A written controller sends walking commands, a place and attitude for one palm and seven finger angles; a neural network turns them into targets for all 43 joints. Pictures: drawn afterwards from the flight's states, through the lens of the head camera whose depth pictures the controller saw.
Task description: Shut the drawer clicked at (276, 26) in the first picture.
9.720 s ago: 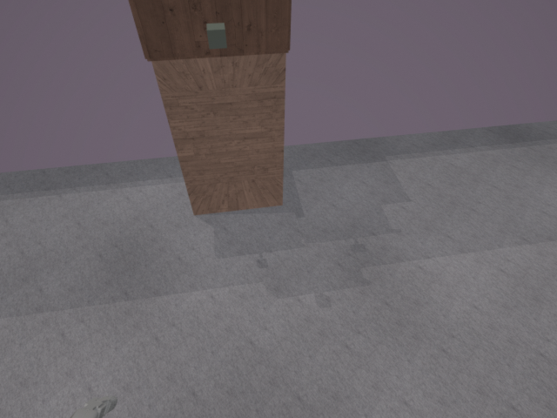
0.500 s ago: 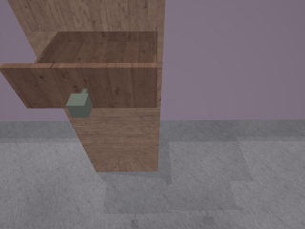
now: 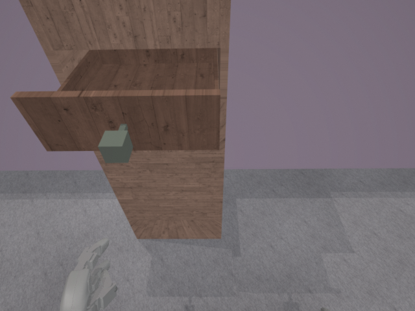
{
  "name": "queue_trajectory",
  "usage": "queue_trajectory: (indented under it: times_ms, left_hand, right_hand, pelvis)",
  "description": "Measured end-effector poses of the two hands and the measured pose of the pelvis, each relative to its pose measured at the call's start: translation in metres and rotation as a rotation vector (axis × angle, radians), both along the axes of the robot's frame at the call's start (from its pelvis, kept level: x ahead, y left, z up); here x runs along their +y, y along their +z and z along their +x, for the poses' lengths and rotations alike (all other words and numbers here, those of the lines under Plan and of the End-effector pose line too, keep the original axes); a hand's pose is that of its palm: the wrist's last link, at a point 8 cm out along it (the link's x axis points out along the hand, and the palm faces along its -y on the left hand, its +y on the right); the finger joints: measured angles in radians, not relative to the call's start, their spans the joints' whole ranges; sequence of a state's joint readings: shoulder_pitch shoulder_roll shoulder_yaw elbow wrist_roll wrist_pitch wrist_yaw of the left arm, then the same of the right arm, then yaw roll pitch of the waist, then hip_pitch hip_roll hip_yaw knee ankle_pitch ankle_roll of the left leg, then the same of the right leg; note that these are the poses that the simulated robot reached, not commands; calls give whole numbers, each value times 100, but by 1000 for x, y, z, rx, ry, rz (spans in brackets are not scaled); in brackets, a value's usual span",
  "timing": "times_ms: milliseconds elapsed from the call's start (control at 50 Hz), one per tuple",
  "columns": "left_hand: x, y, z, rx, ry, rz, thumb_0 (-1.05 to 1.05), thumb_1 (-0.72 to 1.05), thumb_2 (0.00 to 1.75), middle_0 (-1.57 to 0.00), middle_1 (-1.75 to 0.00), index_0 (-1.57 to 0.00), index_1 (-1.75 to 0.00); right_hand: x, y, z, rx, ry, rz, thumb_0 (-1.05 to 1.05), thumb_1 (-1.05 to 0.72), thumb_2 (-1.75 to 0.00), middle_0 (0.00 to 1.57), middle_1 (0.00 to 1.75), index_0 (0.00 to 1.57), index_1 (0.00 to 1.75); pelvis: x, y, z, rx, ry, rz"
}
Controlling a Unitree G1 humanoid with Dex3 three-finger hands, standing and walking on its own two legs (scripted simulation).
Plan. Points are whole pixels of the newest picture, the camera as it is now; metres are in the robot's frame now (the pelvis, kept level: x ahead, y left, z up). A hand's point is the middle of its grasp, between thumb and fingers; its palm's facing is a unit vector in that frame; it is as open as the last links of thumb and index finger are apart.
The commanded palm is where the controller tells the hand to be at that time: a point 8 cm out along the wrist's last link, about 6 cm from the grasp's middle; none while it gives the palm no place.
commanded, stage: raise the hand and make a fist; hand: left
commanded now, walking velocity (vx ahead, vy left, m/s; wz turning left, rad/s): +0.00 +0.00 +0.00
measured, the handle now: (119, 139) +0.39 +0.19 +0.15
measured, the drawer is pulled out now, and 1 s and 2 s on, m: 0.19 0.19 0.19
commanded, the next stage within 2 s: bring the fist close to the handle in 1.72 s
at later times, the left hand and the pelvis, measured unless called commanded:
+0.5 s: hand (126, 274) +0.16 +0.13 +0.09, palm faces -0.02 -0.99 -0.11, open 4.6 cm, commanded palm +0.14 +0.21 +0.08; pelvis -0.03 -0.06 -0.03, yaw +2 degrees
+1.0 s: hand (89, 240) +0.18 +0.17 +0.16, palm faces +0.00 -1.00 -0.08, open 3.1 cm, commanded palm +0.15 +0.21 +0.19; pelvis -0.01 +0.00 +0.00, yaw -2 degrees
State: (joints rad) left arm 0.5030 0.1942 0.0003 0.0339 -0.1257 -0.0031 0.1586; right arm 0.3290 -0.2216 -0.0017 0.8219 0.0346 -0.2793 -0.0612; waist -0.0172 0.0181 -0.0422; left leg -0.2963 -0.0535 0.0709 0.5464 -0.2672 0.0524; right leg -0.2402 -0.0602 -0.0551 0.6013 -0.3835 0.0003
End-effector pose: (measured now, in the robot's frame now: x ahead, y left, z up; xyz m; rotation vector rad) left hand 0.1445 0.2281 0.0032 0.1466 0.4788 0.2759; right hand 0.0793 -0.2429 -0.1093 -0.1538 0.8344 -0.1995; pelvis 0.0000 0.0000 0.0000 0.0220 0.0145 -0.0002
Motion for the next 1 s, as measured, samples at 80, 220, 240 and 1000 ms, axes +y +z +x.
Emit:
queue_trajectory:
  times_ms: [80,220,240,1000]
  left_hand:
    - [-36,60,43,-423,-162,-67,3,94,90,-30,-41,-30,-41]
    - [-58,10,0,-378,-288,-202,1,91,90,-43,-55,-43,-55]
    - [-52,3,-12,-325,-258,-186,1,91,90,-45,-57,-45,-57]
    - [-8,161,18,-621,-318,-46,2,89,90,-121,-139,-121,-140]
  right_hand:
    - [-9,18,48,-203,41,-9,2,-91,-90,20,30,20,30]
    - [-30,55,100,-347,128,-67,1,-91,-90,20,30,20,30]
    - [-32,58,106,-358,137,-75,1,-91,-90,20,30,20,30]
    - [18,76,104,-481,163,-32,2,-91,-90,19,29,20,30]
  pelvis:
    - [-6,-8,-7,42,-5,-11]
    - [-34,-27,-21,64,-16,-6]
    - [-37,-28,-21,63,-12,-8]
    - [-5,-3,-5,-31,-39,-40]
